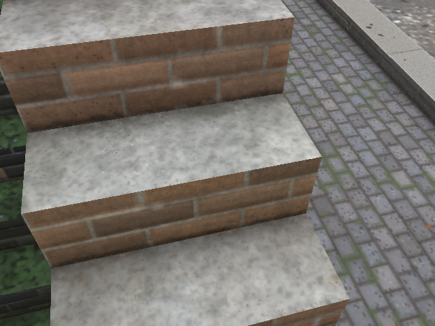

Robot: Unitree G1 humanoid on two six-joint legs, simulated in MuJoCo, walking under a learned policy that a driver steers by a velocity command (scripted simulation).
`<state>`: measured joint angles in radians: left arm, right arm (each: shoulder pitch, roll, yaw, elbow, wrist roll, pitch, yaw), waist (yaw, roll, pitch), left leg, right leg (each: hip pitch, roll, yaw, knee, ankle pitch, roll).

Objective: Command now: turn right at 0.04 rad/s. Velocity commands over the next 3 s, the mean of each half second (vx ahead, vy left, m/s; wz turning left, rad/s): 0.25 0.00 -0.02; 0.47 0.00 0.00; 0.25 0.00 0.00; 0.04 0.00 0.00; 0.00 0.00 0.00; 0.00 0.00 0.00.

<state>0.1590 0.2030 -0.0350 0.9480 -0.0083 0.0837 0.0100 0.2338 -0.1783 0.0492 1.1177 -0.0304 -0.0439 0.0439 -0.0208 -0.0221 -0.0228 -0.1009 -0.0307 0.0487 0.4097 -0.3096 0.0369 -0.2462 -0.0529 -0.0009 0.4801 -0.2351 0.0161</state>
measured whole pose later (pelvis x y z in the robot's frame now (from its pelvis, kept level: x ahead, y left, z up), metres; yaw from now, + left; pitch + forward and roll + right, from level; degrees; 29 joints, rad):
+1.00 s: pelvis +0.14 +0.00 +0.08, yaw +3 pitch +1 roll -4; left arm 0.02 0.13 -0.09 0.76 0.04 -0.06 -0.04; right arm 0.40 -0.15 0.02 1.15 -0.03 -0.07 0.04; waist 0.03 0.03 -0.08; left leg -0.21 -0.01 -0.05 0.91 -0.01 0.13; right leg -0.69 0.06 -0.10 1.30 -0.63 -0.08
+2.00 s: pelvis +0.34 +0.06 +0.30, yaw +2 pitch +0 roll +5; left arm 0.18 0.21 -0.03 0.95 0.01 0.07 0.00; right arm 0.22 -0.13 0.02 0.96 -0.01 0.04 -0.06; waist -0.04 -0.05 -0.06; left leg -0.69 -0.02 0.08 1.20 -0.52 0.04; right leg -0.16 -0.03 -0.04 0.62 0.12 -0.02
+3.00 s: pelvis +0.28 +0.06 +0.23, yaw -1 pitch +1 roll +6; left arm 0.48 0.05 -0.07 1.18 0.05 0.11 -0.03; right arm 0.00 -0.02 0.08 1.09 0.05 0.01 -0.01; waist 0.02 -0.07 0.01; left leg -0.91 0.09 0.18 1.55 -0.64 0.03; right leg -0.06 -0.10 -0.07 0.24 -0.19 -0.02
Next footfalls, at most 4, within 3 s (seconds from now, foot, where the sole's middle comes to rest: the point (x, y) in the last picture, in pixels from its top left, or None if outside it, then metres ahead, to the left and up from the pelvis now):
0.90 right None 0.22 -0.10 -0.57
1.36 left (136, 316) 0.41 0.19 -0.37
1.78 right None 0.22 0.01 -0.54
2.04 right None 0.28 -0.03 -0.57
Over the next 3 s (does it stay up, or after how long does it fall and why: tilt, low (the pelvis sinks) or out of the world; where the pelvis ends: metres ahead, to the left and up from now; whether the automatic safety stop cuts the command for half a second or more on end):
stays up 0.28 0.06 0.23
